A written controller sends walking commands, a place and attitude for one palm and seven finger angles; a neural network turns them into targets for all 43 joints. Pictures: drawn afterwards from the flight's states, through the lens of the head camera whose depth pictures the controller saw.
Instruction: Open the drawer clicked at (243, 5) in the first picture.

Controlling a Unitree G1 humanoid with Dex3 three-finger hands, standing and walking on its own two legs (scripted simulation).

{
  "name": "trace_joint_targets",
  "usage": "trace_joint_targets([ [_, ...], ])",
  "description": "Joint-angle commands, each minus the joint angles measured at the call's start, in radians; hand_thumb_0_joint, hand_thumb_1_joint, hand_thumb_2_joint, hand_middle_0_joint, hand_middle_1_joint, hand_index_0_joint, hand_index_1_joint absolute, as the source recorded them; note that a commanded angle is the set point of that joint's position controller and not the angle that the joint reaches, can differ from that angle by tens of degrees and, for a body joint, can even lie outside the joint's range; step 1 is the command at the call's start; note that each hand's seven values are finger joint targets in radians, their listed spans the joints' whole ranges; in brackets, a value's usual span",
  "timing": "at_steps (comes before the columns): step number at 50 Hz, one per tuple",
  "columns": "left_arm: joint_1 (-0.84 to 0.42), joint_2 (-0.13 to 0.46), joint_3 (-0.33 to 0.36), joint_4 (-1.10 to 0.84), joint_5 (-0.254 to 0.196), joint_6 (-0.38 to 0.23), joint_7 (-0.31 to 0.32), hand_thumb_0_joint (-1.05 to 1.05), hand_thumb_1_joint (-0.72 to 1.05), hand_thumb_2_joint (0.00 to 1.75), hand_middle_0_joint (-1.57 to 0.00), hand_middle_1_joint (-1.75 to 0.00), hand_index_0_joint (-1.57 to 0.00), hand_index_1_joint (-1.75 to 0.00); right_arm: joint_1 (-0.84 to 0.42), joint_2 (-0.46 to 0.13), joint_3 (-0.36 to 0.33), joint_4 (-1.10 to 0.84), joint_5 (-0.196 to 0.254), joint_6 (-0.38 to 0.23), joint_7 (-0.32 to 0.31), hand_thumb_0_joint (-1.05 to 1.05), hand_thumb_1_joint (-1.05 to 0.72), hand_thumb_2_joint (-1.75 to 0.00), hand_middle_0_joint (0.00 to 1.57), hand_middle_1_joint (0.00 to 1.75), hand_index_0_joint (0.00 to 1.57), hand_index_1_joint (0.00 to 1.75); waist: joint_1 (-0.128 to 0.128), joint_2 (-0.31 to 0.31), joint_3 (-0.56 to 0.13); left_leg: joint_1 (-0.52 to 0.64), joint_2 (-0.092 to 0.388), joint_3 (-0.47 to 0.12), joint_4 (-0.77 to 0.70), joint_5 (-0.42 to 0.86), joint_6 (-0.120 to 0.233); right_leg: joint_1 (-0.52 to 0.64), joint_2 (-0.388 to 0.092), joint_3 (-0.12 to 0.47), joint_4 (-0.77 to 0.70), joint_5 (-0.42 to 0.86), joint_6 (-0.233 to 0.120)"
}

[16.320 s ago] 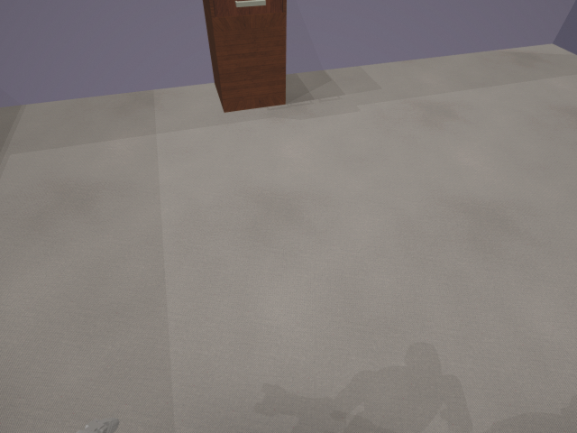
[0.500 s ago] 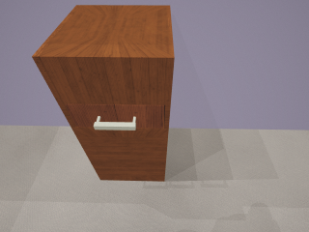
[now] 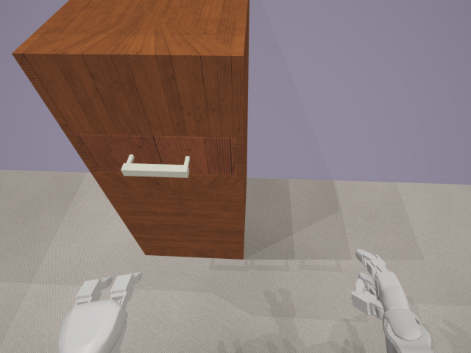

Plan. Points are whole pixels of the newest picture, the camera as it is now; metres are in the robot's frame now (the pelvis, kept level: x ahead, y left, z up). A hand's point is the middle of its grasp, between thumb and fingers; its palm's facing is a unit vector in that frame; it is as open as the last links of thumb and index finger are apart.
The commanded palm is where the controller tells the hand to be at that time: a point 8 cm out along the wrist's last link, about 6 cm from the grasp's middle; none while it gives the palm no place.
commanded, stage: raise the hand with hooked fingers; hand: left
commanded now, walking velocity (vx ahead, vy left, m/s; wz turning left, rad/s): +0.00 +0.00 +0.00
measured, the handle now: (157, 164) +0.52 +0.30 -0.07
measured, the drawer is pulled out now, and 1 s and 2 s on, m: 0.00 0.00 0.00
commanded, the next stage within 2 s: move the hooked fingers above the handle in 1.42 s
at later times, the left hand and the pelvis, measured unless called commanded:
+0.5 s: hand (115, 250) +0.24 +0.25 +0.03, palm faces +0.01 -0.08 -1.00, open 11.9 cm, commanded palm +0.23 +0.26 +0.10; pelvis +0.00 +0.02 +0.01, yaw -3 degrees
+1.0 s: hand (85, 178) +0.33 +0.31 +0.11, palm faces +0.10 -0.06 -0.99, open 13.8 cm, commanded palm +0.30 +0.30 +0.16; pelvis +0.01 +0.08 +0.03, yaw -3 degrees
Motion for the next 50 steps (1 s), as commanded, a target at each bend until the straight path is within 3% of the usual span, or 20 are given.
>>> trace_joint_targets([
  [1, -0.363, 0.248, 0.206, -0.358, 0.038, -0.062, 0.172, 0.00, 0.32, 0.65, -0.24, -0.68, -0.24, -0.68, -0.047, -0.026, -0.012, -0.094, -0.020, -0.008, -0.023, 0.00, -0.90, -0.90, 0.20, 0.30, 0.20, 0.30, -0.071, 0.090, -0.248, 0.024, -0.100, -0.035, 0.117, 0.208, 0.069, 0.105, -0.049, 0.291, -0.133, 0.261, 0.034],
  [3, -0.388, 0.263, 0.210, -0.361, 0.028, -0.106, 0.186, 0.00, 0.27, 0.63, -0.25, -0.70, -0.25, -0.70, -0.045, -0.028, -0.010, -0.088, -0.021, -0.022, -0.031, 0.00, -0.90, -0.90, 0.20, 0.30, 0.20, 0.30, -0.085, 0.103, -0.251, 0.007, -0.101, -0.054, 0.162, 0.173, 0.069, 0.048, -0.045, 0.283, -0.109, 0.207, 0.030],
  [4, -0.410, 0.253, 0.202, -0.351, 0.016, -0.109, 0.187, 0.00, 0.25, 0.62, -0.25, -0.72, -0.25, -0.72, -0.052, -0.026, -0.008, -0.082, -0.023, -0.023, -0.034, 0.00, -0.90, -0.90, 0.20, 0.30, 0.20, 0.30, -0.101, 0.061, -0.234, -0.008, -0.099, -0.064, 0.179, 0.153, 0.073, 0.025, -0.041, 0.284, -0.115, 0.187, 0.035],
  [5, -0.396, 0.240, 0.191, -0.322, -0.001, -0.103, 0.183, 0.00, 0.22, 0.61, -0.25, -0.74, -0.25, -0.74, -0.057, -0.032, -0.012, -0.079, -0.021, -0.030, -0.037, 0.00, -0.90, -0.90, 0.20, 0.30, 0.20, 0.30, -0.111, 0.064, -0.229, -0.034, -0.097, -0.065, 0.180, 0.136, 0.074, 0.043, -0.044, 0.281, -0.118, 0.195, 0.043],
  [7, -0.350, 0.224, 0.190, -0.253, -0.035, -0.046, 0.159, 0.00, 0.18, 0.59, -0.25, -0.76, -0.25, -0.76, -0.057, -0.041, -0.013, -0.076, -0.012, -0.033, -0.038, 0.00, -0.90, -0.90, 0.20, 0.30, 0.20, 0.30, -0.112, 0.023, -0.236, -0.090, -0.095, -0.065, 0.153, 0.126, 0.073, 0.127, -0.049, 0.264, -0.124, 0.268, 0.063],
  [10, -0.203, 0.181, 0.157, -0.140, -0.104, 0.107, 0.070, 0.00, 0.11, 0.56, -0.26, -0.81, -0.26, -0.81, -0.066, -0.047, -0.001, -0.080, 0.022, -0.016, -0.045, 0.00, -0.90, -0.90, 0.20, 0.30, 0.20, 0.30, -0.076, -0.066, -0.242, -0.139, -0.094, -0.057, 0.066, 0.156, 0.063, 0.330, -0.072, 0.264, -0.161, 0.476, 0.100],
  [12, -0.182, 0.211, 0.150, -0.165, -0.140, 0.194, -0.013, 0.00, 0.06, 0.54, -0.26, -0.84, -0.26, -0.84, -0.086, -0.060, 0.012, -0.089, 0.038, 0.004, -0.058, 0.00, -0.90, -0.90, 0.20, 0.30, 0.20, 0.30, -0.054, -0.136, -0.245, -0.134, -0.094, -0.050, 0.006, 0.161, 0.058, 0.453, -0.091, 0.281, -0.173, 0.584, 0.121],
  [14, -0.184, 0.258, 0.168, -0.180, -0.151, 0.228, -0.079, 0.00, 0.01, 0.52, -0.26, -0.87, -0.26, -0.87, -0.106, -0.064, 0.034, -0.097, 0.046, 0.012, -0.071, 0.00, -0.90, -0.90, 0.20, 0.30, 0.20, 0.30, -0.043, -0.158, -0.224, -0.136, -0.092, -0.046, -0.025, 0.141, 0.057, 0.502, -0.103, 0.293, -0.181, 0.578, 0.130],
  [17, -0.202, 0.277, 0.183, -0.250, -0.126, 0.194, -0.117, 0.00, -0.06, 0.49, -0.27, -0.92, -0.27, -0.92, -0.083, -0.055, 0.041, -0.087, 0.036, 0.006, -0.080, 0.00, -0.90, -0.90, 0.20, 0.30, 0.20, 0.30, -0.031, -0.104, -0.177, -0.094, -0.086, -0.052, -0.086, 0.131, 0.062, 0.478, -0.093, 0.239, -0.210, 0.448, 0.116],
  [20, -0.291, 0.290, 0.213, -0.323, -0.095, 0.119, -0.075, 0.00, -0.13, 0.46, -0.27, -0.96, -0.27, -0.96, -0.073, -0.047, 0.028, -0.089, 0.028, -0.018, -0.084, 0.00, -0.90, -0.90, 0.20, 0.30, 0.20, 0.30, -0.031, -0.028, -0.133, -0.040, -0.085, -0.054, -0.103, 0.121, 0.067, 0.393, -0.074, 0.219, -0.256, 0.242, 0.090],
  [23, -0.320, 0.270, 0.228, -0.316, -0.067, 0.073, -0.001, 0.00, -0.20, 0.43, -0.28, -1.00, -0.28, -1.00, -0.041, -0.050, 0.002, -0.074, 0.022, -0.039, -0.076, 0.00, -0.90, -0.90, 0.20, 0.30, 0.20, 0.30, -0.033, 0.067, -0.197, 0.037, -0.094, -0.048, -0.096, 0.203, 0.067, 0.376, -0.050, 0.169, -0.225, 0.296, 0.066],
  [25, -0.356, 0.257, 0.223, -0.301, -0.068, 0.086, 0.040, 0.00, -0.24, 0.41, -0.28, -1.03, -0.28, -1.03, -0.035, -0.056, -0.011, -0.065, 0.027, -0.045, -0.072, 0.00, -0.90, -0.90, 0.20, 0.30, 0.20, 0.30, -0.046, 0.060, -0.214, 0.050, -0.097, -0.045, -0.095, 0.219, 0.066, 0.373, -0.044, 0.148, -0.219, 0.327, 0.065],
  [28, -0.439, 0.230, 0.177, -0.256, -0.072, 0.141, 0.052, 0.00, -0.31, 0.38, -0.29, -1.08, -0.29, -1.08, -0.035, -0.067, -0.023, -0.051, 0.039, -0.044, -0.066, 0.00, -0.90, -0.90, 0.20, 0.30, 0.20, 0.30, -0.064, 0.073, -0.212, 0.094, -0.093, -0.032, -0.114, 0.234, 0.065, 0.350, -0.033, 0.101, -0.223, 0.314, 0.063],
  [34, -0.625, 0.223, 0.074, -0.235, -0.088, 0.256, -0.059, 0.00, -0.45, 0.32, -0.30, -1.17, -0.30, -1.17, -0.076, -0.081, -0.010, -0.048, 0.061, -0.034, -0.080, 0.00, -0.90, -0.90, 0.20, 0.30, 0.20, 0.30, -0.071, 0.053, -0.170, 0.196, -0.077, -0.039, -0.187, 0.285, 0.070, 0.365, -0.020, 0.048, -0.261, 0.301, 0.062],
  [36, -0.676, 0.230, 0.057, -0.196, -0.086, 0.278, -0.108, 0.00, -0.50, 0.30, -0.30, -1.20, -0.30, -1.20, -0.075, -0.075, 0.003, -0.047, 0.065, -0.026, -0.086, 0.00, -0.90, -0.90, 0.20, 0.30, 0.20, 0.30, -0.068, 0.028, -0.110, 0.210, -0.069, -0.049, -0.226, 0.265, 0.068, 0.355, -0.017, 0.027, -0.280, 0.249, 0.061],
  [39, -0.749, 0.267, 0.074, -0.170, -0.070, 0.290, -0.163, 0.00, -0.50, 0.30, -0.30, -1.20, -0.30, -1.20, -0.069, -0.074, 0.017, -0.054, 0.065, -0.011, -0.088, 0.00, -0.90, -0.90, 0.20, 0.30, 0.20, 0.30, -0.057, 0.059, -0.098, 0.247, -0.059, -0.060, -0.262, 0.290, 0.060, 0.377, -0.012, 0.011, -0.295, 0.234, 0.052],
  [41, -0.799, 0.261, 0.063, -0.146, -0.057, 0.294, -0.188, 0.00, -0.50, 0.30, -0.30, -1.20, -0.30, -1.20, -0.060, -0.065, 0.026, -0.050, 0.065, -0.003, -0.084, 0.00, -0.90, -0.90, 0.20, 0.30, 0.20, 0.30, -0.055, 0.088, -0.077, 0.268, -0.052, -0.071, -0.281, 0.316, 0.051, 0.379, -0.008, -0.001, -0.299, 0.238, 0.044],
  [44, -0.870, 0.282, 0.074, -0.140, -0.054, 0.286, -0.220, 0.00, -0.50, 0.30, -0.30, -1.20, -0.30, -1.20, -0.047, -0.066, 0.031, -0.051, 0.062, 0.008, -0.081, 0.00, -0.90, -0.90, 0.20, 0.30, 0.20, 0.30, -0.052, 0.107, -0.104, 0.297, -0.047, -0.081, -0.299, 0.374, 0.041, 0.416, -0.003, -0.005, -0.310, 0.264, 0.038],
  [50, -1.007, 0.277, 0.041, -0.139, -0.064, 0.262, -0.279, 0.00, -0.50, 0.30, -0.30, -1.20, -0.30, -1.20, -0.024, -0.067, 0.035, -0.043, 0.064, 0.010, -0.072, 0.00, -0.90, -0.90, 0.20, 0.30, 0.20, 0.30, -0.068, 0.139, -0.130, 0.357, -0.036, -0.102, -0.310, 0.491, 0.024, 0.430, -0.001, -0.014, -0.332, 0.309, 0.035],
])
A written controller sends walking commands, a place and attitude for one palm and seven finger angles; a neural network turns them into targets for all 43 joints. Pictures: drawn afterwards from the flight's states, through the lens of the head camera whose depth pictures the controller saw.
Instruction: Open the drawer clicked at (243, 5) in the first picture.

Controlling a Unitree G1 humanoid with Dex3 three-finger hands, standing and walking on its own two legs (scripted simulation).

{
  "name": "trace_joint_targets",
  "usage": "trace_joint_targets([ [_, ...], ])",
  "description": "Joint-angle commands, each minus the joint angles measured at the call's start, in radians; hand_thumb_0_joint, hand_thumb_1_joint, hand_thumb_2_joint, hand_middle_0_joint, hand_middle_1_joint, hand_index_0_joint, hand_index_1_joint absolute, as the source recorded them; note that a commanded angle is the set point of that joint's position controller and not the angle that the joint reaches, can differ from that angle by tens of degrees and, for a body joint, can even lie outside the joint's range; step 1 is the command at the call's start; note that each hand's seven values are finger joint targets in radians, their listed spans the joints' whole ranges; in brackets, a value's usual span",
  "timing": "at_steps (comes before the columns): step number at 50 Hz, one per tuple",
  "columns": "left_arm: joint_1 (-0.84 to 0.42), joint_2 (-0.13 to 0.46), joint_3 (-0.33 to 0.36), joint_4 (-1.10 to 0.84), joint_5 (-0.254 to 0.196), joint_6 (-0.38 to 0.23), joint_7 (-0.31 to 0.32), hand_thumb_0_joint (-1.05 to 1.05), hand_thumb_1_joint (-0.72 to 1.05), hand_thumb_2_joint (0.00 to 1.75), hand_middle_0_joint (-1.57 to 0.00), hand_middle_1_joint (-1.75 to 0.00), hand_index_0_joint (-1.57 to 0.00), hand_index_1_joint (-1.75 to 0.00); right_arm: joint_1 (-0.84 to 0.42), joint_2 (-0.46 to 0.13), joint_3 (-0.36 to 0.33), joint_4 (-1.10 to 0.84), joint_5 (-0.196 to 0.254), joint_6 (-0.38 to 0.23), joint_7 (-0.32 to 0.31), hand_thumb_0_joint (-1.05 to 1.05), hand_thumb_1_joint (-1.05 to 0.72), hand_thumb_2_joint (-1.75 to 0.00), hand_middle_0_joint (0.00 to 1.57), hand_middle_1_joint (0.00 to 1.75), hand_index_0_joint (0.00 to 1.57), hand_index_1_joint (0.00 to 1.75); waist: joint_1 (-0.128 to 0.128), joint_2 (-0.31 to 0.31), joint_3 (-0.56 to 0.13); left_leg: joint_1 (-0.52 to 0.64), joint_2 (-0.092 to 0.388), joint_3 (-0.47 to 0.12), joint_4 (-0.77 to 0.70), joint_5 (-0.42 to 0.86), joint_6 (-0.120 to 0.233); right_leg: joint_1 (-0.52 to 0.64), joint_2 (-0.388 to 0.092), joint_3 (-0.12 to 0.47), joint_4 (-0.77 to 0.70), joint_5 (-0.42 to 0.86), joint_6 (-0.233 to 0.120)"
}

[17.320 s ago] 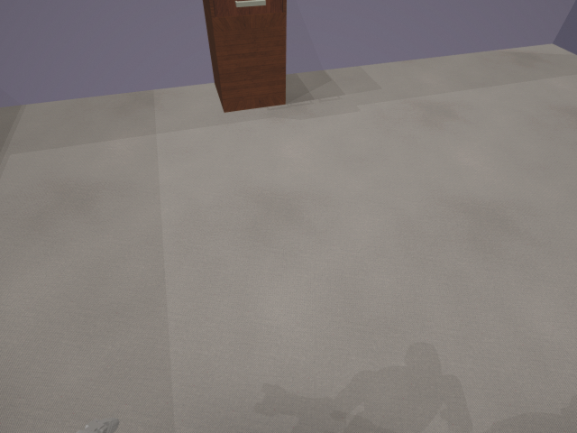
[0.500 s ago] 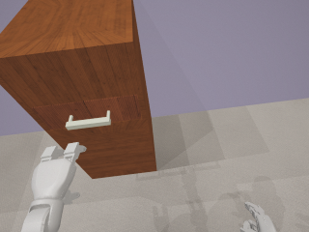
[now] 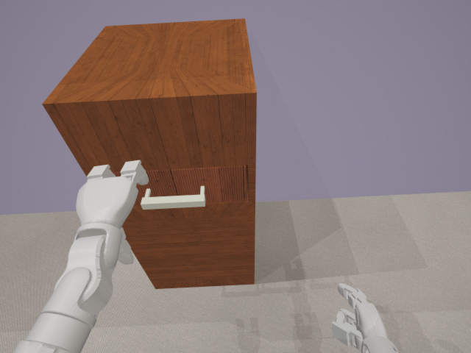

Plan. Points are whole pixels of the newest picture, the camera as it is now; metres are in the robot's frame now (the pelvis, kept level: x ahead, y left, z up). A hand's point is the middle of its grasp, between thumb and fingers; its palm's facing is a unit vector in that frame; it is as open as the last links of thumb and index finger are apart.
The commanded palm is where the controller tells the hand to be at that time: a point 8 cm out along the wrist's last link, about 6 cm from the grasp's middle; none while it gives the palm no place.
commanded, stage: raise the hand with hooked fingers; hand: left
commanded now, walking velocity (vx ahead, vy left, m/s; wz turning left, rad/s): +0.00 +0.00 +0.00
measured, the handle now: (174, 196) +0.50 +0.25 -0.10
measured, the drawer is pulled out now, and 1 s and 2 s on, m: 0.00 0.00 0.00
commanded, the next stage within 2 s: move the hooked fingers above the handle in 0.42 s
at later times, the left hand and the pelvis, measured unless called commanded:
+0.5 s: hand (130, 209) +0.31 +0.23 +0.09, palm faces +0.11 -0.06 -0.99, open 13.8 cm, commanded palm +0.29 +0.23 +0.13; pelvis +0.01 -0.01 +0.00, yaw +0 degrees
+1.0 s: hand (143, 209) +0.35 +0.24 +0.04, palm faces -0.03 -0.01 -1.00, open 13.8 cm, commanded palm +0.34 +0.24 +0.09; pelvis +0.00 -0.04 -0.01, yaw +1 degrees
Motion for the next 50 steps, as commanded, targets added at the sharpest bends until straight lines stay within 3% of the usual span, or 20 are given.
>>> trace_joint_targets([
  [1, -0.383, 0.185, 0.098, -0.203, 0.013, -0.029, -0.002, 0.00, -0.50, 0.30, -0.30, -1.20, -0.30, -1.20, -0.082, -0.140, -0.055, -0.120, -0.003, -0.035, -0.004, 0.00, -0.90, -0.90, 0.20, 0.30, 0.20, 0.30, -0.029, 0.046, -0.195, 0.073, 0.060, -0.010, -0.101, 0.435, -0.050, 0.099, 0.035, -0.078, -0.057, 0.197, -0.067],
  [8, -0.224, 0.174, 0.122, -0.216, -0.017, -0.076, -0.041, 0.00, -0.50, 0.30, -0.30, -1.20, -0.30, -1.20, -0.051, -0.153, -0.069, -0.135, -0.006, -0.030, 0.022, 0.00, -0.90, -0.90, 0.20, 0.30, 0.20, 0.30, -0.006, -0.022, -0.221, 0.072, 0.064, -0.010, -0.097, 0.567, -0.053, 0.148, 0.034, -0.080, -0.064, 0.284, -0.061],
  [16, -0.246, 0.223, 0.193, -0.291, -0.011, -0.134, 0.056, 0.00, -0.50, 0.30, -0.30, -1.20, -0.30, -1.20, -0.037, -0.153, -0.082, -0.114, -0.007, -0.050, 0.024, 0.00, -0.90, -0.90, 0.20, 0.30, 0.20, 0.30, 0.002, 0.008, -0.261, 0.068, 0.046, -0.004, -0.095, 0.515, -0.050, 0.159, 0.038, -0.072, -0.065, 0.285, -0.066],
  [20, -0.245, 0.203, 0.176, -0.267, -0.016, -0.110, 0.087, 0.00, -0.50, 0.30, -0.30, -1.20, -0.30, -1.20, -0.043, -0.155, -0.085, -0.102, 0.001, -0.052, 0.024, 0.00, -0.90, -0.90, 0.20, 0.30, 0.20, 0.30, -0.005, 0.005, -0.264, 0.053, 0.037, 0.011, -0.094, 0.477, -0.046, 0.162, 0.035, -0.069, -0.064, 0.292, -0.064],
  [22, -0.235, 0.181, 0.150, -0.234, -0.022, -0.088, 0.082, 0.00, -0.50, 0.30, -0.30, -1.20, -0.30, -1.20, -0.052, -0.157, -0.086, -0.098, 0.006, -0.049, 0.020, 0.00, -0.90, -0.90, 0.20, 0.30, 0.20, 0.30, -0.013, -0.014, -0.230, 0.038, 0.033, 0.024, -0.100, 0.441, -0.036, 0.157, 0.035, -0.067, -0.075, 0.295, -0.061],
  [27, -0.232, 0.189, 0.134, -0.194, -0.026, -0.050, 0.044, 0.00, -0.50, 0.30, -0.30, -1.20, -0.30, -1.20, -0.072, -0.161, -0.081, -0.103, 0.007, -0.038, 0.006, 0.00, -0.90, -0.90, 0.20, 0.30, 0.20, 0.30, -0.018, -0.062, -0.235, 0.016, 0.023, 0.046, -0.096, 0.394, -0.016, 0.191, 0.027, -0.056, -0.078, 0.323, -0.051],
  [30, -0.259, 0.215, 0.156, -0.089, -0.021, -0.052, 0.021, 0.00, -0.50, 0.30, -0.30, -1.20, -0.30, -1.20, -0.066, -0.164, -0.072, -0.099, 0.010, -0.032, -0.009, 0.00, -0.90, -0.90, 0.20, 0.30, 0.20, 0.30, -0.024, -0.128, -0.172, -0.048, 0.017, 0.060, -0.096, 0.310, -0.007, 0.179, 0.022, -0.048, -0.087, 0.287, -0.042],
  [31, -0.286, 0.257, 0.187, -0.052, -0.019, -0.062, 0.018, 0.00, -0.50, 0.30, -0.30, -1.20, -0.30, -1.20, -0.063, -0.166, -0.071, -0.090, 0.011, -0.029, -0.017, 0.00, -0.90, -0.90, 0.20, 0.30, 0.20, 0.30, -0.026, -0.131, -0.163, -0.062, 0.014, 0.067, -0.091, 0.288, -0.005, 0.177, 0.022, -0.038, -0.090, 0.278, -0.040],
  [34, -0.369, 0.295, 0.213, -0.041, -0.004, -0.113, 0.023, 0.00, -0.50, 0.30, -0.30, -1.20, -0.30, -1.20, -0.057, -0.162, -0.074, -0.097, 0.005, -0.036, -0.030, 0.00, -0.90, -0.90, 0.20, 0.30, 0.20, 0.30, -0.022, -0.088, -0.209, -0.075, 0.004, 0.069, -0.074, 0.264, -0.004, 0.184, 0.017, -0.022, -0.081, 0.264, -0.037],
  [37, -0.410, 0.298, 0.218, -0.003, -0.001, -0.173, 0.037, 0.00, -0.50, 0.30, -0.30, -1.20, -0.30, -1.20, -0.038, -0.154, -0.080, -0.090, 0.004, -0.047, -0.039, 0.00, -0.90, -0.90, 0.20, 0.30, 0.20, 0.30, -0.029, -0.033, -0.244, -0.085, -0.006, 0.069, -0.043, 0.267, 0.000, 0.165, 0.016, -0.015, -0.061, 0.286, -0.040],
  [39, -0.445, 0.314, 0.234, 0.038, 0.003, -0.200, 0.050, 0.00, -0.50, 0.30, -0.30, -1.20, -0.30, -1.20, -0.011, -0.155, -0.089, -0.082, 0.003, -0.051, -0.043, 0.00, -0.90, -0.90, 0.20, 0.30, 0.20, 0.30, -0.038, -0.042, -0.256, -0.107, -0.007, 0.070, -0.028, 0.252, -0.001, 0.150, 0.017, -0.011, -0.056, 0.271, -0.037],
  [40, -0.462, 0.297, 0.216, 0.043, 0.004, -0.214, 0.056, 0.00, -0.50, 0.30, -0.30, -1.20, -0.30, -1.20, -0.011, -0.156, -0.091, -0.083, 0.004, -0.056, -0.043, 0.00, -0.90, -0.90, 0.20, 0.30, 0.20, 0.30, -0.043, -0.019, -0.259, -0.109, -0.007, 0.073, -0.020, 0.244, -0.001, 0.126, 0.015, -0.010, -0.051, 0.264, -0.038],
  [46, -0.541, 0.254, 0.167, 0.171, 0.007, -0.242, 0.086, 0.00, -0.50, 0.30, -0.30, -1.20, -0.30, -1.20, 0.052, -0.167, -0.110, -0.061, 0.010, -0.061, -0.041, 0.00, -0.90, -0.90, 0.20, 0.30, 0.20, 0.30, -0.075, -0.053, -0.269, -0.151, -0.003, 0.072, 0.024, 0.237, 0.002, 0.045, 0.021, -0.026, -0.017, 0.253, -0.038],
  [50, -0.579, 0.273, 0.186, 0.212, 0.019, -0.251, 0.114, 0.00, -0.50, 0.30, -0.30, -1.20, -0.30, -1.20, 0.094, -0.174, -0.123, -0.058, 0.007, -0.058, -0.035, 0.00, -0.90, -0.90, 0.20, 0.30, 0.20, 0.30, -0.069, -0.059, -0.348, -0.162, 0.000, 0.067, 0.044, 0.274, 0.002, 0.048, 0.024, -0.035, 0.019, 0.283, -0.042],
])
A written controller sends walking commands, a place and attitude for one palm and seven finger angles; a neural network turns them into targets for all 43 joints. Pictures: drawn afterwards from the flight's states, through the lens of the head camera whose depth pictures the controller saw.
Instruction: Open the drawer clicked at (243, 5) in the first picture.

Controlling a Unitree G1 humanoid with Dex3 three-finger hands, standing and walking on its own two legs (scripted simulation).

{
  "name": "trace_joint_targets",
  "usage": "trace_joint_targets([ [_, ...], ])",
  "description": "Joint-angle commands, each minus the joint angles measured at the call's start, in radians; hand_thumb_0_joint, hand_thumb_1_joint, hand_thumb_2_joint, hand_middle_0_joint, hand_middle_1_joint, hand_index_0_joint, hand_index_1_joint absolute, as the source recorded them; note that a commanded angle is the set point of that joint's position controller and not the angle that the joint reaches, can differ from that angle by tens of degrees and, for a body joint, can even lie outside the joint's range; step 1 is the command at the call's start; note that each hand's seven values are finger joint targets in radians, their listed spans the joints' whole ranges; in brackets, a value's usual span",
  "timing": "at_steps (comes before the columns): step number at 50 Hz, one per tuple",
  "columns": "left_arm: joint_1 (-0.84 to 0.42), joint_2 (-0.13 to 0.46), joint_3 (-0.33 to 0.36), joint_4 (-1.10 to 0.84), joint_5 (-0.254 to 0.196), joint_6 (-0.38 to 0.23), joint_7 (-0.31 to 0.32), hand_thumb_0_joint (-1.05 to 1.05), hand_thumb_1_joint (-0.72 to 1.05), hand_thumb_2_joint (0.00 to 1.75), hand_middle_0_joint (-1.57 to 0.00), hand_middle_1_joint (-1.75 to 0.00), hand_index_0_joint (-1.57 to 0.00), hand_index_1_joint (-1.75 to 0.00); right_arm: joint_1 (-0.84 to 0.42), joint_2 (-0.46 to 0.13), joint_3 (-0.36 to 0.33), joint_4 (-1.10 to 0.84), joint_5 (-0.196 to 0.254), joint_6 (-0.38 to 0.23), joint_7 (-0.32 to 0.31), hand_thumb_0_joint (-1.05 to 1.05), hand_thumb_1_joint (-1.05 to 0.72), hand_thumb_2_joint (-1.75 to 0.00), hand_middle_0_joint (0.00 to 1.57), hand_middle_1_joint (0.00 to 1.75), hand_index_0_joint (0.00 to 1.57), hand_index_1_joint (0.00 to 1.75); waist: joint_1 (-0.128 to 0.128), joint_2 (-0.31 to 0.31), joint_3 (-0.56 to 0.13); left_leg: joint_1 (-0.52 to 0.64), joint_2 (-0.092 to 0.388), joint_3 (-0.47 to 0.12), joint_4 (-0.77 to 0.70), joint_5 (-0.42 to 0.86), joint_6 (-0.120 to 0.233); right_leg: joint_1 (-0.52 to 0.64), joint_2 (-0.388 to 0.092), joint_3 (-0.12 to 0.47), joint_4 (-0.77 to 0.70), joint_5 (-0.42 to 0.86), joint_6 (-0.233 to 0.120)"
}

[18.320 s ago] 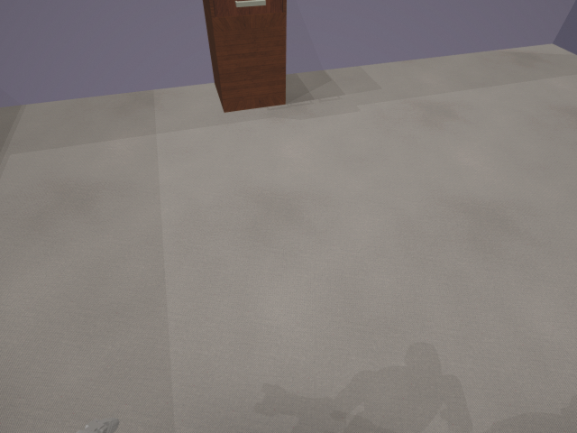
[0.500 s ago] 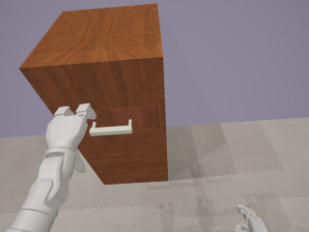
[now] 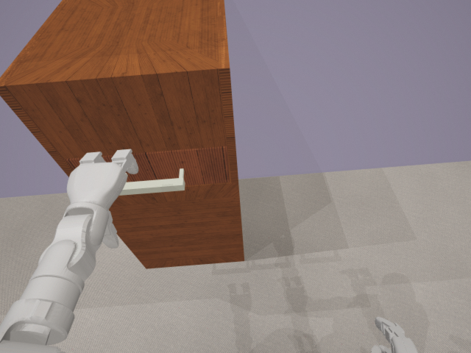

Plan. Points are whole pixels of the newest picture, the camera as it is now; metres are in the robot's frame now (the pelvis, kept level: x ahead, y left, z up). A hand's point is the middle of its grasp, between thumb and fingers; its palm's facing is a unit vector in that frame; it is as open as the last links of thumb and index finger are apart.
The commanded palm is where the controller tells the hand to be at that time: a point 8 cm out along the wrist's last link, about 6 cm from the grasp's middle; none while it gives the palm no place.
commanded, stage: move the hooked fingers above the handle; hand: left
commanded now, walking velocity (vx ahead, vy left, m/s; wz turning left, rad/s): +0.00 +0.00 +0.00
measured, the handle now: (152, 180) +0.51 +0.27 -0.10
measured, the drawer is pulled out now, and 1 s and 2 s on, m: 0.00 0.00 0.00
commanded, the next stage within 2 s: none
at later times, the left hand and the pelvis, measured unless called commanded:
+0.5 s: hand (123, 188) +0.41 +0.28 +0.00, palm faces -0.06 -0.01 -1.00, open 13.8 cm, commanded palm +0.40 +0.28 +0.06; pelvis +0.00 +0.02 -0.01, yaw -2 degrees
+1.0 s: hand (133, 182) +0.46 +0.29 -0.04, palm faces -0.06 -0.01 -1.00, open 13.8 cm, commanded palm +0.45 +0.28 +0.02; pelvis +0.00 +0.03 -0.03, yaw -2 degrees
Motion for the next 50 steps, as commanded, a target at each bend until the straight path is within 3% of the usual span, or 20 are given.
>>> trace_joint_targets([
  [1, -0.391, 0.226, 0.111, -0.137, 0.014, -0.024, 0.075, 0.00, -0.50, 0.30, -0.30, -1.20, -0.30, -1.20, 0.005, -0.102, -0.043, -0.112, -0.002, -0.033, 0.001, 0.00, -0.90, -0.90, 0.20, 0.30, 0.20, 0.30, -0.033, -0.059, -0.330, 0.002, -0.032, 0.097, -0.017, 0.293, 0.048, 0.203, -0.009, 0.003, -0.044, 0.303, -0.003],
  [2, -0.412, 0.227, 0.112, -0.143, 0.016, -0.030, 0.086, 0.00, -0.50, 0.30, -0.30, -1.20, -0.30, -1.20, 0.014, -0.103, -0.045, -0.113, -0.004, -0.032, 0.003, 0.00, -0.90, -0.90, 0.20, 0.30, 0.20, 0.30, -0.032, -0.034, -0.348, 0.003, -0.031, 0.096, -0.013, 0.300, 0.046, 0.198, -0.009, 0.003, -0.036, 0.307, -0.005],
  [4, -0.382, 0.255, 0.153, -0.111, 0.022, -0.030, 0.109, 0.00, -0.50, 0.30, -0.30, -1.20, -0.30, -1.20, 0.031, -0.105, -0.049, -0.110, -0.008, -0.029, 0.008, 0.00, -0.90, -0.90, 0.20, 0.30, 0.20, 0.30, -0.017, -0.045, -0.377, -0.015, -0.031, 0.092, -0.008, 0.338, 0.045, 0.222, -0.004, 0.000, -0.019, 0.342, -0.008],
  [9, -0.372, 0.279, 0.187, -0.014, 0.039, -0.005, 0.157, 0.00, -0.50, 0.30, -0.30, -1.20, -0.30, -1.20, 0.051, -0.110, -0.051, -0.103, -0.008, -0.016, 0.018, 0.00, -0.90, -0.90, 0.20, 0.30, 0.20, 0.30, -0.013, -0.056, -0.364, -0.068, -0.024, 0.096, -0.005, 0.338, 0.042, 0.205, 0.001, -0.006, -0.001, 0.334, -0.011],
  [10, -0.378, 0.255, 0.164, -0.009, 0.040, 0.002, 0.163, 0.00, -0.50, 0.30, -0.30, -1.20, -0.30, -1.20, 0.060, -0.107, -0.051, -0.106, -0.006, -0.016, 0.020, 0.00, -0.90, -0.90, 0.20, 0.30, 0.20, 0.30, -0.018, -0.043, -0.368, -0.061, -0.021, 0.100, -0.006, 0.337, 0.043, 0.197, 0.001, -0.008, -0.001, 0.331, -0.010],
  [14, -0.413, 0.260, 0.155, 0.085, 0.036, 0.024, 0.163, 0.00, -0.50, 0.30, -0.30, -1.20, -0.30, -1.20, 0.081, -0.120, -0.052, -0.090, -0.003, -0.011, 0.023, 0.00, -0.90, -0.90, 0.20, 0.30, 0.20, 0.30, -0.044, -0.072, -0.329, -0.086, -0.016, 0.101, -0.003, 0.303, 0.047, 0.163, 0.005, -0.010, -0.011, 0.295, -0.009],
  [18, -0.514, 0.269, 0.137, 0.095, 0.051, -0.009, 0.154, 0.00, -0.50, 0.30, -0.30, -1.20, -0.30, -1.20, 0.119, -0.125, -0.059, -0.077, -0.005, -0.012, 0.018, 0.00, -0.90, -0.90, 0.20, 0.30, 0.20, 0.30, -0.068, -0.041, -0.380, -0.056, -0.009, 0.097, 0.017, 0.316, 0.051, 0.124, 0.006, -0.009, 0.002, 0.293, -0.009],
  [19, -0.556, 0.245, 0.111, 0.074, 0.057, -0.026, 0.155, 0.00, -0.50, 0.30, -0.30, -1.20, -0.30, -1.20, 0.128, -0.125, -0.061, -0.076, -0.011, -0.012, 0.018, 0.00, -0.90, -0.90, 0.20, 0.30, 0.20, 0.30, -0.081, -0.022, -0.393, -0.040, -0.006, 0.089, 0.025, 0.339, 0.049, 0.104, 0.008, -0.015, 0.009, 0.294, -0.012],
  [22, -0.561, 0.196, 0.082, 0.069, 0.059, -0.066, 0.167, 0.00, -0.50, 0.30, -0.30, -1.20, -0.30, -1.20, 0.153, -0.121, -0.071, -0.065, -0.016, -0.015, 0.025, 0.00, -0.90, -0.90, 0.20, 0.30, 0.20, 0.30, -0.088, 0.027, -0.428, 0.020, 0.004, 0.075, 0.056, 0.408, 0.042, 0.037, 0.014, -0.023, 0.029, 0.291, -0.016],
  [24, -0.584, 0.232, 0.116, 0.114, 0.067, -0.079, 0.183, 0.00, -0.50, 0.30, -0.30, -1.20, -0.30, -1.20, 0.163, -0.126, -0.071, -0.050, -0.022, -0.010, 0.029, 0.00, -0.90, -0.90, 0.20, 0.30, 0.20, 0.30, -0.093, 0.020, -0.395, -0.013, 0.006, 0.068, 0.069, 0.402, 0.039, 0.002, 0.017, -0.028, 0.039, 0.273, -0.019],
  [28, -0.581, 0.231, 0.127, 0.208, 0.080, -0.057, 0.229, 0.00, -0.50, 0.30, -0.30, -1.20, -0.30, -1.20, 0.177, -0.128, -0.067, -0.041, -0.026, 0.000, 0.048, 0.00, -0.90, -0.90, 0.20, 0.30, 0.20, 0.30, -0.087, 0.019, -0.375, -0.068, 0.006, 0.067, 0.083, 0.379, 0.034, -0.044, 0.020, -0.039, 0.065, 0.247, -0.024],
  [32, -0.606, 0.293, 0.168, 0.255, 0.086, -0.022, 0.256, 0.00, -0.50, 0.30, -0.30, -1.20, -0.30, -1.20, 0.182, -0.138, -0.066, -0.041, -0.034, 0.013, 0.061, 0.00, -0.90, -0.90, 0.20, 0.30, 0.20, 0.30, -0.079, 0.024, -0.449, -0.093, 0.004, 0.080, 0.109, 0.399, 0.035, -0.019, 0.020, -0.030, 0.089, 0.289, -0.020],
  [37, -0.649, 0.282, 0.140, 0.305, 0.084, -0.011, 0.239, 0.00, -0.50, 0.30, -0.30, -1.20, -0.30, -1.20, 0.205, -0.144, -0.067, -0.036, -0.034, 0.020, 0.062, 0.00, -0.90, -0.90, 0.20, 0.30, 0.20, 0.30, -0.104, 0.009, -0.469, -0.106, 0.011, 0.078, 0.129, 0.406, 0.038, -0.036, 0.021, -0.028, 0.097, 0.301, -0.013],
  [39, -0.695, 0.274, 0.127, 0.311, 0.078, -0.026, 0.225, 0.00, -0.50, 0.30, -0.30, -1.20, -0.30, -1.20, 0.220, -0.148, -0.069, -0.029, -0.038, 0.021, 0.058, 0.00, -0.90, -0.90, 0.20, 0.30, 0.20, 0.30, -0.129, -0.007, -0.483, -0.105, 0.014, 0.071, 0.146, 0.417, 0.041, -0.051, 0.022, -0.026, 0.101, 0.309, -0.011],
  [44, -0.777, 0.289, 0.120, 0.310, 0.090, -0.082, 0.216, 0.00, -0.50, 0.30, -0.30, -1.20, -0.30, -1.20, 0.247, -0.149, -0.070, -0.006, -0.044, 0.018, 0.052, 0.00, -0.90, -0.90, 0.20, 0.30, 0.20, 0.30, -0.155, 0.030, -0.487, -0.127, 0.018, 0.059, 0.184, 0.384, 0.042, -0.127, 0.022, -0.024, 0.126, 0.274, -0.012],
  [45, -0.776, 0.291, 0.122, 0.315, 0.095, -0.092, 0.222, 0.00, -0.50, 0.30, -0.30, -1.20, -0.30, -1.20, 0.256, -0.149, -0.070, -0.001, -0.046, 0.018, 0.053, 0.00, -0.90, -0.90, 0.20, 0.30, 0.20, 0.30, -0.151, 0.057, -0.496, -0.119, 0.019, 0.054, 0.192, 0.389, 0.038, -0.153, 0.024, -0.028, 0.137, 0.258, -0.013],
  [49, -0.778, 0.341, 0.170, 0.380, 0.099, -0.090, 0.253, 0.00, -0.50, 0.30, -0.30, -1.20, -0.30, -1.20, 0.268, -0.157, -0.066, 0.020, -0.058, 0.023, 0.063, 0.00, -0.90, -0.90, 0.20, 0.30, 0.20, 0.30, -0.149, 0.064, -0.490, -0.177, 0.020, 0.052, 0.230, 0.399, 0.033, -0.197, 0.028, -0.034, 0.173, 0.257, -0.016],
  [50, -0.793, 0.324, 0.151, 0.394, 0.104, -0.083, 0.263, 0.00, -0.50, 0.30, -0.30, -1.20, -0.30, -1.20, 0.273, -0.157, -0.067, 0.022, -0.058, 0.024, 0.064, 0.00, -0.90, -0.90, 0.20, 0.30, 0.20, 0.30, -0.163, 0.057, -0.500, -0.182, 0.022, 0.050, 0.238, 0.384, 0.033, -0.215, 0.029, -0.036, 0.180, 0.246, -0.013],
])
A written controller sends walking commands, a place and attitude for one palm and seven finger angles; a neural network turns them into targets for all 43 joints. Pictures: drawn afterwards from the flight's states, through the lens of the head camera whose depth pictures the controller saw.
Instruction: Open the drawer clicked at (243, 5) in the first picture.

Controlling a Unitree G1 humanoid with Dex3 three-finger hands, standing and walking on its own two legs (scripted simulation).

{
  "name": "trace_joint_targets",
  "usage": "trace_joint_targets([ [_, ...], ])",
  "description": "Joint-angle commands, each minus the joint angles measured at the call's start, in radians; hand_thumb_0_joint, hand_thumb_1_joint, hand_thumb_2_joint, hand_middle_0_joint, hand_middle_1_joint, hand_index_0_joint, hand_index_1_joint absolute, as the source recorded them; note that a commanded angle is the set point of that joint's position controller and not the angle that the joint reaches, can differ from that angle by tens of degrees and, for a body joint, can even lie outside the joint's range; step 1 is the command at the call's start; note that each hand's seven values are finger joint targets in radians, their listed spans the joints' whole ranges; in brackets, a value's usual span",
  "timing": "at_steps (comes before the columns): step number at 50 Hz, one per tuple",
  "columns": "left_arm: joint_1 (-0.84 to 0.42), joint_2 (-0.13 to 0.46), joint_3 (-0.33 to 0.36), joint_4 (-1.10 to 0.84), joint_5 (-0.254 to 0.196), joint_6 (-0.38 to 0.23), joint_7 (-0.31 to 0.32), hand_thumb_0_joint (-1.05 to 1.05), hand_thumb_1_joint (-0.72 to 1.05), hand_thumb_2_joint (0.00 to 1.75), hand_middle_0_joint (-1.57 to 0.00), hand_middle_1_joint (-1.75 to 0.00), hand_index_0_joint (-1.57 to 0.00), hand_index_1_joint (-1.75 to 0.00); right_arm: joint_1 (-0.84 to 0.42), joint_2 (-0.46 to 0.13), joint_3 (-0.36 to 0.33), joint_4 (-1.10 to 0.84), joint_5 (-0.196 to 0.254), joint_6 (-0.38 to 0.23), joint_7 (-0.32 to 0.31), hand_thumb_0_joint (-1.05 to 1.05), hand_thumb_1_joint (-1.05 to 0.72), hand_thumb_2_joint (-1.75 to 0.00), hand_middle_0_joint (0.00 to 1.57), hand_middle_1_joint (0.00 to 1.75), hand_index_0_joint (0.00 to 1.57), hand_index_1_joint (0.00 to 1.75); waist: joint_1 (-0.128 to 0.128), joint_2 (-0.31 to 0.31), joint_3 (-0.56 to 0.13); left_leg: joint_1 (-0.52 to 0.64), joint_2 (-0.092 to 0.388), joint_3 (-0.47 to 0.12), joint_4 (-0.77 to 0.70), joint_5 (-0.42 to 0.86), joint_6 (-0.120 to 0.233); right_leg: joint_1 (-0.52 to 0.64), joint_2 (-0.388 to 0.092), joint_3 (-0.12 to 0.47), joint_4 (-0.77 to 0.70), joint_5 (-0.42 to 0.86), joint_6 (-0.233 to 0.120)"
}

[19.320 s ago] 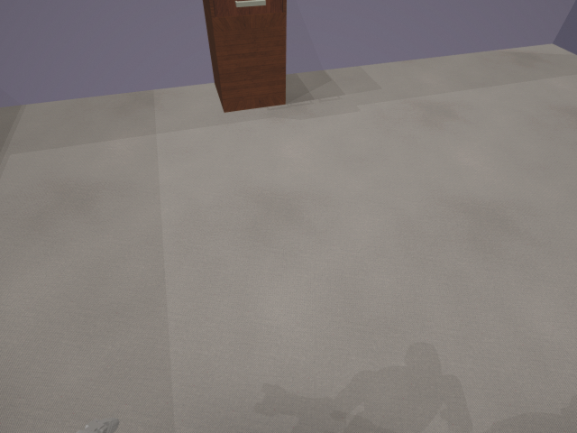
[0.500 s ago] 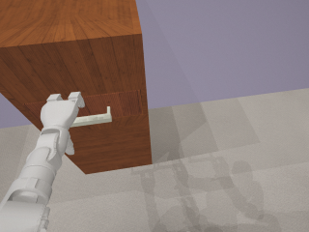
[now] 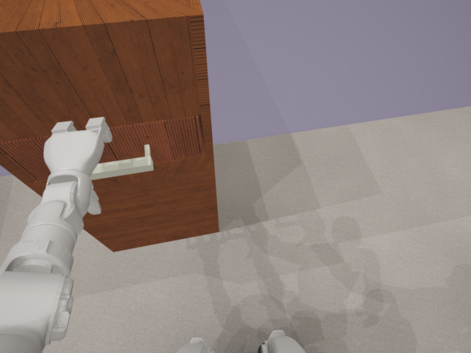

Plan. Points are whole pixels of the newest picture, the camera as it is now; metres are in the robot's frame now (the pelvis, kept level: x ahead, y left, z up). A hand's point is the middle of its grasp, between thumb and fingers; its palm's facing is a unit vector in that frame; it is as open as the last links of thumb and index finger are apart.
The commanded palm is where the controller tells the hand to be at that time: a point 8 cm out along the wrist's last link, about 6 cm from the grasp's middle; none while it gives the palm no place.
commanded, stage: move the hooked fingers above the handle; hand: left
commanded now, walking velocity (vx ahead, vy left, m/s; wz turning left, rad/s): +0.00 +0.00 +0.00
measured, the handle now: (112, 161) +0.49 +0.26 -0.06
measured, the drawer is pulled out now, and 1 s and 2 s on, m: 0.00 0.00 0.00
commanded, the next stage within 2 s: lower the fingers behind the handle in 1.28 s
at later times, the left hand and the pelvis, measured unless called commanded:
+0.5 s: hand (88, 167) +0.44 +0.27 +0.00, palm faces -0.09 +0.02 -1.00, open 13.8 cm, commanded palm +0.45 +0.26 +0.05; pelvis -0.03 -0.01 -0.01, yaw +0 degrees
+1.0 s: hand (89, 166) +0.44 +0.27 +0.00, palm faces -0.08 +0.03 -1.00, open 13.7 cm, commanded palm +0.46 +0.25 +0.04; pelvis -0.04 -0.02 -0.02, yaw +1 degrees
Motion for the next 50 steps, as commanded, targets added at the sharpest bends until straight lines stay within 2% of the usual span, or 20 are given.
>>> trace_joint_targets([
  [1, -0.449, 0.279, 0.065, -0.116, 0.000, 0.011, 0.060, 0.00, -0.50, 0.30, -0.30, -1.20, -0.30, -1.20, 0.130, -0.172, -0.053, -0.035, -0.008, -0.011, 0.001, 0.00, -0.90, -0.90, 0.20, 0.30, 0.20, 0.30, -0.045, 0.051, -0.382, 0.200, 0.024, 0.021, -0.041, 0.483, -0.003, 0.154, 0.022, -0.057, -0.018, 0.304, -0.053],
  [3, -0.493, 0.301, 0.067, -0.114, -0.002, 0.038, 0.074, 0.00, -0.50, 0.30, -0.30, -1.20, -0.30, -1.20, 0.134, -0.177, -0.052, -0.033, -0.006, -0.011, 0.003, 0.00, -0.90, -0.90, 0.20, 0.30, 0.20, 0.30, -0.055, 0.051, -0.391, 0.184, 0.018, 0.028, -0.043, 0.446, 0.003, 0.173, 0.020, -0.051, -0.028, 0.301, -0.049],
  [4, -0.505, 0.341, 0.095, -0.117, -0.005, 0.049, 0.076, 0.00, -0.50, 0.30, -0.30, -1.20, -0.30, -1.20, 0.131, -0.184, -0.049, -0.031, -0.007, -0.007, 0.004, 0.00, -0.90, -0.90, 0.20, 0.30, 0.20, 0.30, -0.046, 0.050, -0.414, 0.178, 0.016, 0.027, -0.044, 0.446, 0.002, 0.191, 0.019, -0.051, -0.022, 0.304, -0.050],
  [6, -0.518, 0.312, 0.065, -0.116, -0.004, 0.070, 0.076, 0.00, -0.50, 0.30, -0.30, -1.20, -0.30, -1.20, 0.133, -0.180, -0.049, -0.036, -0.002, -0.003, 0.005, 0.00, -0.90, -0.90, 0.20, 0.30, 0.20, 0.30, -0.051, 0.074, -0.440, 0.209, 0.014, 0.028, -0.051, 0.443, 0.002, 0.195, 0.020, -0.052, -0.033, 0.299, -0.047],
  [10, -0.527, 0.330, 0.054, -0.046, -0.020, 0.099, 0.051, 0.00, -0.50, 0.30, -0.30, -1.20, -0.30, -1.20, 0.127, -0.186, -0.034, -0.038, 0.006, 0.001, 0.000, 0.00, -0.90, -0.90, 0.20, 0.30, 0.20, 0.30, -0.064, 0.031, -0.370, 0.150, 0.010, 0.033, -0.074, 0.327, 0.015, 0.206, 0.018, -0.046, -0.064, 0.224, -0.040],
  [17, -0.523, 0.358, 0.051, -0.045, -0.024, 0.048, -0.003, 0.00, -0.50, 0.30, -0.30, -1.20, -0.30, -1.20, 0.126, -0.181, -0.022, -0.059, 0.012, -0.016, -0.022, 0.00, -0.90, -0.90, 0.20, 0.30, 0.20, 0.30, -0.062, 0.023, -0.355, 0.106, 0.007, 0.040, -0.079, 0.236, 0.027, 0.219, 0.013, -0.033, -0.077, 0.163, -0.039],
  [18, -0.522, 0.337, 0.031, -0.034, -0.022, 0.039, -0.009, 0.00, -0.50, 0.30, -0.30, -1.20, -0.30, -1.20, 0.123, -0.178, -0.020, -0.066, 0.013, -0.020, -0.024, 0.00, -0.90, -0.90, 0.20, 0.30, 0.20, 0.30, -0.065, 0.037, -0.336, 0.087, 0.004, 0.045, -0.077, 0.211, 0.027, 0.205, 0.013, -0.029, -0.077, 0.142, -0.038],
  [21, -0.531, 0.377, 0.055, -0.033, -0.016, 0.008, -0.009, 0.00, -0.50, 0.30, -0.30, -1.20, -0.30, -1.20, 0.129, -0.182, -0.018, -0.062, 0.012, -0.030, -0.029, 0.00, -0.90, -0.90, 0.20, 0.30, 0.20, 0.30, -0.067, 0.034, -0.326, 0.052, 0.007, 0.042, -0.061, 0.176, 0.029, 0.178, 0.011, -0.026, -0.067, 0.108, -0.038],
  [23, -0.548, 0.352, 0.033, -0.031, -0.012, -0.002, -0.003, 0.00, -0.50, 0.30, -0.30, -1.20, -0.30, -1.20, 0.133, -0.180, -0.020, -0.065, 0.011, -0.036, -0.031, 0.00, -0.90, -0.90, 0.20, 0.30, 0.20, 0.30, -0.079, 0.049, -0.329, 0.048, 0.006, 0.040, -0.050, 0.173, 0.028, 0.144, 0.013, -0.029, -0.056, 0.099, -0.040],
  [24, -0.572, 0.343, 0.029, -0.032, -0.014, -0.008, 0.001, 0.00, -0.50, 0.30, -0.30, -1.20, -0.30, -1.20, 0.142, -0.178, -0.022, -0.059, 0.010, -0.040, -0.029, 0.00, -0.90, -0.90, 0.20, 0.30, 0.20, 0.30, -0.088, 0.041, -0.341, 0.047, 0.007, 0.039, -0.039, 0.178, 0.029, 0.137, 0.012, -0.030, -0.052, 0.103, -0.039],
  [28, -0.602, 0.388, 0.062, -0.056, -0.012, -0.003, 0.030, 0.00, -0.50, 0.30, -0.30, -1.20, -0.30, -1.20, 0.162, -0.187, -0.027, -0.048, 0.006, -0.045, -0.025, 0.00, -0.90, -0.90, 0.20, 0.30, 0.20, 0.30, -0.080, 0.075, -0.423, 0.070, 0.008, 0.030, -0.025, 0.214, 0.024, 0.131, 0.013, -0.036, -0.027, 0.123, -0.039],
  [31, -0.612, 0.345, 0.031, -0.025, -0.022, 0.023, 0.040, 0.00, -0.50, 0.30, -0.30, -1.20, -0.30, -1.20, 0.169, -0.187, -0.027, -0.037, 0.007, -0.046, -0.019, 0.00, -0.90, -0.90, 0.20, 0.30, 0.20, 0.30, -0.097, 0.061, -0.408, 0.075, 0.009, 0.027, -0.026, 0.203, 0.023, 0.115, 0.016, -0.041, -0.036, 0.112, -0.036],
  [34, -0.653, 0.372, 0.035, -0.001, -0.028, 0.050, 0.037, 0.00, -0.50, 0.30, -0.30, -1.20, -0.30, -1.20, 0.165, -0.192, -0.018, -0.034, 0.012, -0.046, -0.022, 0.00, -0.90, -0.90, 0.20, 0.30, 0.20, 0.30, -0.110, 0.037, -0.377, 0.042, 0.007, 0.031, -0.031, 0.171, 0.029, 0.122, 0.015, -0.036, -0.048, 0.094, -0.033],
  [36, -0.669, 0.378, 0.025, 0.001, -0.022, 0.063, 0.034, 0.00, -0.50, 0.30, -0.30, -1.20, -0.30, -1.20, 0.171, -0.193, -0.016, -0.034, 0.013, -0.046, -0.023, 0.00, -0.90, -0.90, 0.20, 0.30, 0.20, 0.30, -0.108, 0.079, -0.388, 0.061, 0.004, 0.031, -0.038, 0.172, 0.026, 0.118, 0.014, -0.038, -0.048, 0.092, -0.035],
  [39, -0.686, 0.361, 0.005, 0.031, -0.024, 0.078, 0.022, 0.00, -0.50, 0.30, -0.30, -1.20, -0.30, -1.20, 0.170, -0.192, -0.009, -0.034, 0.015, -0.047, -0.028, 0.00, -0.90, -0.90, 0.20, 0.30, 0.20, 0.30, -0.126, 0.044, -0.356, 0.047, 0.005, 0.028, -0.040, 0.153, 0.030, 0.109, 0.015, -0.040, -0.056, 0.079, -0.033],
  [42, -0.699, 0.350, -0.015, 0.030, -0.028, 0.072, 0.009, 0.00, -0.50, 0.30, -0.30, -1.20, -0.30, -1.20, 0.167, -0.189, -0.004, -0.043, 0.016, -0.054, -0.033, 0.00, -0.90, -0.90, 0.20, 0.30, 0.20, 0.30, -0.129, 0.058, -0.342, 0.036, 0.003, 0.033, -0.042, 0.118, 0.032, 0.104, 0.013, -0.035, -0.062, 0.053, -0.031],
  [43, -0.688, 0.364, -0.003, 0.040, -0.029, 0.070, 0.004, 0.00, -0.50, 0.30, -0.30, -1.20, -0.30, -1.20, 0.167, -0.190, -0.003, -0.042, 0.017, -0.054, -0.035, 0.00, -0.90, -0.90, 0.20, 0.30, 0.20, 0.30, -0.129, 0.032, -0.338, 0.028, 0.004, 0.032, -0.040, 0.111, 0.033, 0.108, 0.013, -0.037, -0.061, 0.050, -0.030],
  [46, -0.694, 0.348, -0.014, 0.029, -0.027, 0.052, -0.005, 0.00, -0.50, 0.30, -0.30, -1.20, -0.30, -1.20, 0.171, -0.186, -0.002, -0.047, 0.014, -0.061, -0.036, 0.00, -0.90, -0.90, 0.20, 0.30, 0.20, 0.30, -0.123, 0.076, -0.358, 0.037, 0.002, 0.030, -0.034, 0.113, 0.030, 0.093, 0.012, -0.037, -0.050, 0.047, -0.034],
  [49, -0.707, 0.330, -0.022, 0.028, -0.024, 0.036, -0.006, 0.00, -0.50, 0.30, -0.30, -1.20, -0.30, -1.20, 0.172, -0.182, -0.003, -0.048, 0.012, -0.066, -0.039, 0.00, -0.90, -0.90, 0.20, 0.30, 0.20, 0.30, -0.134, 0.050, -0.345, 0.028, 0.007, 0.024, -0.024, 0.113, 0.030, 0.072, 0.014, -0.041, -0.042, 0.046, -0.035],
  [50, -0.718, 0.320, -0.031, 0.014, -0.024, 0.028, -0.004, 0.00, -0.50, 0.30, -0.30, -1.20, -0.30, -1.20, 0.176, -0.182, -0.004, -0.050, 0.011, -0.070, -0.038, 0.00, -0.90, -0.90, 0.20, 0.30, 0.20, 0.30, -0.139, 0.068, -0.350, 0.035, 0.008, 0.024, -0.023, 0.107, 0.029, 0.060, 0.013, -0.041, -0.040, 0.041, -0.034],
])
